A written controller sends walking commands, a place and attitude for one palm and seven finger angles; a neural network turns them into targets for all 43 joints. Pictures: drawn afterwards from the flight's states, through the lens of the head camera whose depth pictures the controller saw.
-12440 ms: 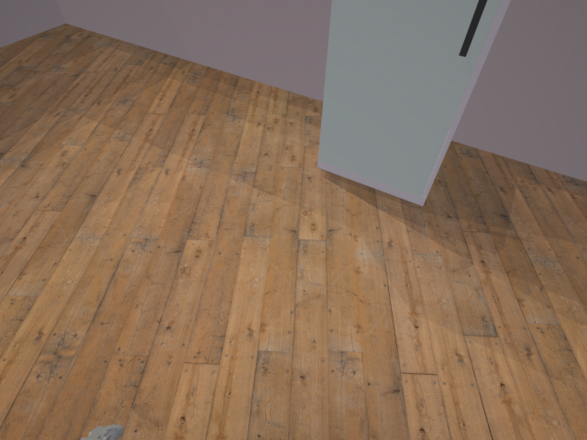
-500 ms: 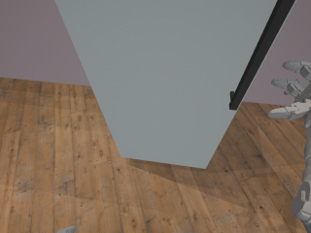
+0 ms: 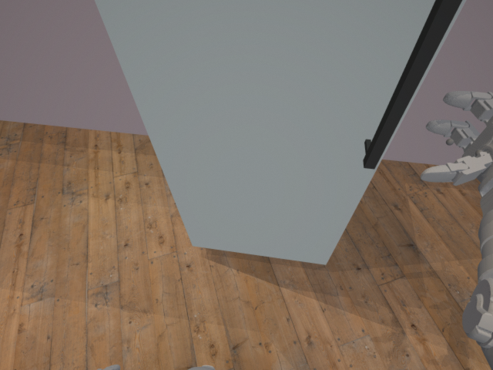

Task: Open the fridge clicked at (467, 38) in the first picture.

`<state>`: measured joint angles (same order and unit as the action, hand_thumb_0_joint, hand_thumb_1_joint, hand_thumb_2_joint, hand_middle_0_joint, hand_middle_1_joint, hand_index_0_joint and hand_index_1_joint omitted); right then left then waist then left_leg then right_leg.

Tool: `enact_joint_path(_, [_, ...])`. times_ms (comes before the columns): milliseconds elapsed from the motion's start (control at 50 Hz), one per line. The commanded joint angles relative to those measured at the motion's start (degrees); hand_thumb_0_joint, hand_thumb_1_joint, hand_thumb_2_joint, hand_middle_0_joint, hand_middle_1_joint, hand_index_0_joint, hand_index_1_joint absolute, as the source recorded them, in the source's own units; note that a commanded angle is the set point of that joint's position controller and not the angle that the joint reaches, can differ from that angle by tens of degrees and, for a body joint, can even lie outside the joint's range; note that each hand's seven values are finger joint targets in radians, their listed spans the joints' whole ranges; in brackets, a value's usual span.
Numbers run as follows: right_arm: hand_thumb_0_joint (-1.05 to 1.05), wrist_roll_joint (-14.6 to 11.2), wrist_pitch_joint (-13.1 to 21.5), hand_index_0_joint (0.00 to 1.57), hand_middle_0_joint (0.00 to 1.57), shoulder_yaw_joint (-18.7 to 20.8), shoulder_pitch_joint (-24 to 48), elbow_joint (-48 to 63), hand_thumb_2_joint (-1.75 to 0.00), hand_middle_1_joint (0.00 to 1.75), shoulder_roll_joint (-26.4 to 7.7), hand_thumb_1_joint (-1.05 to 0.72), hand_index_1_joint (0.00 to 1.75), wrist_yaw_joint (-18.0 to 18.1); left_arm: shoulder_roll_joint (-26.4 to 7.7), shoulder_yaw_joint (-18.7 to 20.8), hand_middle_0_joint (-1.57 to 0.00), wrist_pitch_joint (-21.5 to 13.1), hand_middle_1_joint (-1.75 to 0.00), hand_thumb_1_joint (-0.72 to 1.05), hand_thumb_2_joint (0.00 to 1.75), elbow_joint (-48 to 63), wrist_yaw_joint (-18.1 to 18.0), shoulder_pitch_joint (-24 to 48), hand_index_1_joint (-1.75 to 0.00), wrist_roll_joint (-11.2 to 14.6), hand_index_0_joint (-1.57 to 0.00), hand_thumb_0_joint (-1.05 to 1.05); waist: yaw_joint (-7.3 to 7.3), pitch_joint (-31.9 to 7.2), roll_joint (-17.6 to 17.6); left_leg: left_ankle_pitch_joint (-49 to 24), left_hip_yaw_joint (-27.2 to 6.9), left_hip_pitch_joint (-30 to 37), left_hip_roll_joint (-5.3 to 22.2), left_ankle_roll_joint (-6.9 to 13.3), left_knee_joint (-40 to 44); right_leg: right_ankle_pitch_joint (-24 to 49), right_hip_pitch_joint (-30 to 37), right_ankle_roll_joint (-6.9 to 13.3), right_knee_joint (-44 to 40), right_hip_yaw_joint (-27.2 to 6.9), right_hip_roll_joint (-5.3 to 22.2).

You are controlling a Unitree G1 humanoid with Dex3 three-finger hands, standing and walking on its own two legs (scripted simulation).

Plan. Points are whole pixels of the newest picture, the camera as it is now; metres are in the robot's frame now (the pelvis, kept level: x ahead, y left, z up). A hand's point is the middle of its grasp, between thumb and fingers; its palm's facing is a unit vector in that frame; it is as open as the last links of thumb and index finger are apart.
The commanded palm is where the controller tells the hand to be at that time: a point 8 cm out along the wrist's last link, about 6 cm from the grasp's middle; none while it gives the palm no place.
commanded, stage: feel for the door with the fingertips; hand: right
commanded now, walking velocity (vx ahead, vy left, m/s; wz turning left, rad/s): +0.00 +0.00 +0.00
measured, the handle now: (405, 76) +0.53 -0.16 +0.20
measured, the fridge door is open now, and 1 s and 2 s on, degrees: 0 0 0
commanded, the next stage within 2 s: slide the fingers in behind the handle in 0.82 s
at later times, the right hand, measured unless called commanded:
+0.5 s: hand (418, 129) +0.48 -0.20 +0.14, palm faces +0.03 +1.00 +0.00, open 14.0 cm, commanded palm +0.46 -0.25 +0.14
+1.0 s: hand (415, 121) +0.50 -0.20 +0.14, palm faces +0.02 +1.00 +0.00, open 13.6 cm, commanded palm +0.47 -0.24 +0.14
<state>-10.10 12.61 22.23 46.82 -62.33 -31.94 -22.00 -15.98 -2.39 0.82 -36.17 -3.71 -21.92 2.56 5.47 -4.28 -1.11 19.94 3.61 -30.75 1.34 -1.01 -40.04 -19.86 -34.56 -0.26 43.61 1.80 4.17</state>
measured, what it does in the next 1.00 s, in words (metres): stands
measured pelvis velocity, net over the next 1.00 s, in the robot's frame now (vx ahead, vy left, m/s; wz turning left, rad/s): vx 0.00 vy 0.00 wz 0.00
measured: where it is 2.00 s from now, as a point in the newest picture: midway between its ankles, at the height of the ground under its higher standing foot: outside the picture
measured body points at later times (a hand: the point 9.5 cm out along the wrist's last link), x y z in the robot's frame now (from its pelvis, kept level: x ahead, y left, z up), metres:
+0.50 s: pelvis +0.00 +0.00 +0.00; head +0.06 +0.00 +0.45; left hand +0.04 +0.27 -0.11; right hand +0.47 -0.25 +0.14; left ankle -0.01 +0.13 -0.71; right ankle +0.01 -0.12 -0.71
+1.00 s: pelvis +0.00 +0.00 +0.00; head +0.08 +0.00 +0.44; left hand +0.02 +0.27 -0.12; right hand +0.49 -0.25 +0.14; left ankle -0.01 +0.13 -0.71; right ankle +0.01 -0.12 -0.71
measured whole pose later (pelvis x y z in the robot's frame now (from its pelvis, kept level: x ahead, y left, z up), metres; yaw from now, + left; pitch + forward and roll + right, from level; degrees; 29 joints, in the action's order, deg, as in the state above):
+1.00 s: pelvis +0.00 +0.00 +0.00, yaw +0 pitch +13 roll +2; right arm -6.6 13.6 21.1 53.8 -66.2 -29.3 -15.0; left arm -15.8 -1.3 0.5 -37.9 -2.3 -23.6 1.2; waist 7.3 -4.9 -1.4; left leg 20.4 3.8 -33.8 1.1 -0.7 -41.1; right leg -20.1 -37.5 -0.7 44.4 1.4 4.4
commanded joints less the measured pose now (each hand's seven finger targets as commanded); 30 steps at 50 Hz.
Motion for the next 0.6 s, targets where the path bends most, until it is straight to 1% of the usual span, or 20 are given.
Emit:
enact_joint_path(0, [0.00, -1.7, 3.8, 0.30, 0.30, -0.9, 29.3, 12.9, -0.30, 1.20, -9.9, 0.50, 1.20, 0.4, -9.8, 4.1, -0.20, -2.4, -0.30, 0.90, 0.90, 4.2, -0.9, -4.1, -0.30, -0.4, -0.20, 0.00, 2.23, -19.3, -5.2, -13.2, -1.0, 1.1, -3.3, 1.9, 4.5, 11.7, 16.0, 1.8, -4.7, -2.8, -2.8])
enact_joint_path(40, [0.00, -1.9, 4.1, 0.30, 0.30, 0.8, 29.2, 12.6, -0.30, 1.20, -11.6, 0.50, 1.20, 1.3, -10.0, 4.1, -0.20, -2.7, -0.30, 0.90, 0.90, 3.7, -0.9, -4.8, -0.30, -0.6, -0.20, 0.00, 1.66, -19.2, -2.7, -13.9, -0.9, 2.7, -3.4, 2.0, 4.3, 12.5, 14.7, 2.0, -4.6, -3.0, -2.8])
enact_joint_path(60, [0.00, -1.5, 4.3, 0.30, 0.30, 0.6, 29.0, 14.0, -0.30, 1.20, -10.8, 0.50, 1.20, 1.8, -9.7, 4.3, -0.20, -2.9, -0.30, 0.90, 0.90, 4.0, -0.6, -4.6, -0.30, -0.7, -0.20, 0.00, 1.34, -21.7, -4.4, -14.8, -1.1, 3.0, -3.3, 1.8, 3.9, 13.4, 16.0, 1.8, -4.6, -2.8, -2.9])
enact_joint_path(100, [0.00, -0.5, 4.0, 0.30, 0.30, -0.2, 28.7, 14.1, -0.30, 1.20, -9.6, 0.50, 1.20, 3.1, -9.4, 4.3, -0.20, -2.9, -0.30, 0.90, 0.90, 3.7, -0.3, -4.7, -0.30, -0.8, -0.20, 0.00, 1.38, -21.0, -5.8, -15.0, -0.8, 2.0, -3.3, 1.9, 3.7, 14.3, 16.2, 1.7, -4.5, -2.7, -2.8])
enact_joint_path(140, [0.00, -0.2, 4.4, 0.30, 0.30, 1.4, 26.9, 16.0, -0.30, 1.20, -10.9, 0.50, 1.20, 4.6, -9.5, 4.6, -0.20, -2.9, -0.30, 0.90, 0.90, 4.2, 0.0, -4.9, -0.30, -1.0, -0.20, 0.00, 0.24, -22.2, -4.6, -15.7, -0.5, 3.3, -3.5, 2.1, 3.2, 15.9, 16.4, 1.6, -4.4, -2.9, -2.7])
enact_joint_path(160, [0.00, 0.0, 4.3, 0.30, 0.30, 1.1, 26.5, 16.6, -0.30, 1.20, -10.0, 0.50, 1.20, 5.2, -9.3, 4.5, -0.20, -2.9, -0.30, 0.90, 0.90, 4.5, 0.3, -4.5, -0.30, -1.0, -0.20, 0.00, 0.14, -22.9, -5.5, -16.3, -0.8, 3.7, -3.4, 2.0, 3.3, 16.0, 16.7, 1.6, -4.5, -2.6, -2.8])
enact_joint_path(180, [0.00, 0.1, 3.8, 0.30, 0.30, 0.1, 26.4, 15.9, -0.30, 1.20, -8.6, 0.50, 1.20, 5.8, -9.1, 4.5, -0.20, -2.8, -0.30, 0.90, 0.90, 4.5, 0.3, -4.5, -0.30, -0.9, -0.20, 0.00, 0.57, -21.3, -4.4, -15.8, -0.5, 3.2, -3.5, 1.9, 3.4, 15.3, 15.9, 1.6, -4.7, -2.6, -2.7])
enact_joint_path(220, [0.00, 0.7, 3.2, 0.30, 0.30, 1.1, 26.0, 15.0, -0.30, 1.20, -9.8, 0.50, 1.20, 7.0, -9.2, 4.5, -0.20, -2.7, -0.30, 0.90, 0.90, 4.7, 0.4, -4.5, -0.30, -0.8, -0.20, 0.00, 0.31, -19.1, -3.6, -14.4, -0.6, 3.3, -3.5, 1.9, 3.7, 13.3, 14.2, 1.6, -5.4, -2.4, -2.7])
enact_joint_path(240, [0.00, 0.7, 3.6, 0.30, 0.30, 1.8, 27.0, 16.4, -0.30, 1.20, -10.3, 0.50, 1.20, 7.7, -9.2, 4.5, -0.20, -2.8, -0.30, 0.90, 0.90, 4.9, 0.4, -4.6, -0.30, -1.1, -0.20, 0.00, 0.28, -19.8, -2.3, -15.4, -0.6, 4.4, -3.5, 1.9, 3.5, 14.1, 14.0, 1.8, -5.1, -2.3, -2.8])
enact_joint_path(260, [0.00, 1.4, 3.7, 0.30, 0.30, 3.1, 26.7, 16.5, -0.30, 1.20, -12.1, 0.50, 1.20, 8.2, -9.2, 4.5, -0.20, -2.8, -0.30, 0.90, 0.90, 5.0, 0.4, -4.4, -0.30, -1.0, -0.20, 0.00, -0.27, -20.9, -3.8, -16.2, -1.1, 5.1, -3.4, 1.9, 3.5, 14.5, 14.1, 1.8, -5.2, -2.0, -2.9])
enact_joint_path(320, [0.00, 2.4, 4.3, 0.30, 0.30, 3.5, 27.0, 16.8, -0.30, 1.20, -13.1, 0.50, 1.20, 8.8, -9.0, 4.5, -0.20, -2.7, -0.30, 0.90, 0.90, 5.1, 0.4, -4.6, -0.30, -1.0, -0.20, 0.00, -0.10, -21.5, -3.2, -18.1, -1.4, 6.4, -3.4, 1.8, 3.3, 15.6, 14.2, 1.7, -5.0, -1.7, -2.9])
enact_joint_path(360, [0.00, 2.2, 4.9, 0.30, 0.30, 2.7, 27.7, 16.8, -0.30, 1.20, -12.2, 0.50, 1.20, 8.6, -8.8, 4.4, -0.20, -2.6, -0.30, 0.90, 0.90, 5.0, 0.4, -4.5, -0.30, -1.0, -0.20, 0.00, 0.38, -21.9, -4.4, -19.2, -1.6, 6.6, -3.4, 1.7, 3.3, 16.1, 14.6, 1.8, -4.7, -1.3, -2.9])
enact_joint_path(400, [0.00, 2.0, 4.3, 0.30, 0.30, 0.6, 28.4, 14.1, -0.30, 1.20, -9.8, 0.50, 1.20, 7.9, -8.8, 4.3, -0.20, -2.5, -0.30, 0.90, 0.90, 4.6, 0.3, -4.5, -0.30, -0.8, -0.20, 0.00, 1.48, -19.2, -2.7, -18.1, -1.6, 5.4, -3.4, 1.6, 4.0, 14.2, 13.5, 1.9, -4.9, -1.3, -2.9])
enact_joint_path(440, [0.00, 1.4, 4.1, 0.30, 0.30, 2.3, 28.0, 12.1, -0.30, 1.20, -11.8, 0.50, 1.20, 7.2, -9.3, 4.4, -0.20, -2.5, -0.30, 0.90, 0.90, 4.4, 0.0, -5.2, -0.30, -0.9, -0.20, 0.00, 1.40, -19.5, 0.0, -18.5, -1.9, 6.9, -3.4, 1.5, 4.2, 13.7, 12.3, 2.2, -4.8, -1.1, -3.0])
enact_joint_path(460, [0.00, 1.6, 3.9, 0.30, 0.30, 2.5, 27.5, 11.0, -0.30, 1.20, -12.3, 0.50, 1.20, 6.7, -9.2, 4.3, -0.20, -2.3, -0.30, 0.90, 0.90, 4.4, -0.1, -5.0, -0.30, -0.8, -0.20, 0.00, 1.23, -19.6, -1.1, -19.0, -2.1, 6.9, -3.1, 1.5, 4.1, 13.8, 11.9, 2.2, -4.8, -0.9, -3.1])
enact_joint_path(500, [0.00, 1.6, 3.7, 0.30, 0.30, 0.0, 29.9, 10.6, -0.30, 1.20, -10.0, 0.50, 1.20, 6.0, -9.1, 4.3, -0.20, -2.4, -0.30, 0.90, 0.90, 4.1, -0.1, -5.3, -0.30, -0.8, -0.20, 0.00, 2.19, -18.7, -1.7, -18.8, -2.0, 5.2, -3.1, 1.4, 4.2, 13.9, 12.4, 2.2, -4.6, -1.2, -3.1])
enact_joint_path(520, [0.00, 1.7, 3.8, 0.30, 0.30, 0.6, 30.5, 10.1, -0.30, 1.20, -10.9, 0.50, 1.20, 5.9, -9.3, 4.3, -0.20, -2.3, -0.30, 0.90, 0.90, 3.7, -0.1, -5.6, -0.30, -0.9, -0.20, 0.00, 2.35, -18.7, -2.2, -18.2, -1.9, 4.5, -3.1, 1.5, 4.2, 13.7, 12.7, 2.1, -4.5, -1.4, -3.0])
enact_joint_path(540, [0.00, 1.5, 4.2, 0.30, 0.30, -0.3, 31.6, 10.5, -0.30, 1.20, -9.9, 0.50, 1.20, 5.8, -9.2, 4.4, -0.20, -2.3, -0.30, 0.90, 0.90, 3.7, -0.1, -5.9, -0.30, -0.9, -0.20, 0.00, 2.94, -18.6, -1.6, -18.6, -1.9, 4.3, -3.2, 1.5, 4.3, 14.5, 13.3, 2.3, -4.1, -1.4, -3.0])
enact_joint_path(560, [0.00, 1.2, 4.2, 0.30, 0.30, 0.1, 31.0, 10.0, -0.30, 1.20, -10.1, 0.50, 1.20, 5.6, -9.3, 4.4, -0.20, -2.3, -0.30, 0.90, 0.90, 3.6, -0.1, -5.8, -0.30, -0.8, -0.20, 0.00, 2.53, -19.5, -2.4, -18.4, -2.1, 4.2, -3.2, 1.4, 4.3, 14.1, 13.3, 2.2, -4.0, -1.3, -3.1])
enact_joint_path(580, [0.00, 1.3, 4.4, 0.30, 0.30, -0.5, 32.6, 10.6, -0.30, 1.20, -9.9, 0.50, 1.20, 5.5, -9.3, 4.4, -0.20, -2.3, -0.30, 0.90, 0.90, 3.4, -0.1, -5.9, -0.30, -0.9, -0.20, 0.00, 2.94, -20.0, -2.6, -17.9, -1.8, 3.7, -3.2, 1.4, 4.0, 14.1, 13.7, 2.1, -4.1, -1.7, -2.9])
